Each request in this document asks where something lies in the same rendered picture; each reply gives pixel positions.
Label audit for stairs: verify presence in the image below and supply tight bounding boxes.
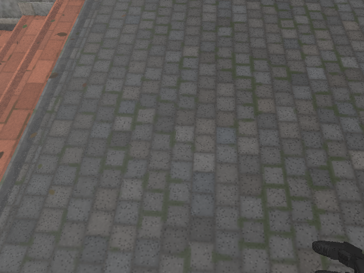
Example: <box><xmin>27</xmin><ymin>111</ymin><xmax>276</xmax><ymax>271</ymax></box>
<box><xmin>0</xmin><ymin>0</ymin><xmax>85</xmax><ymax>182</ymax></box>

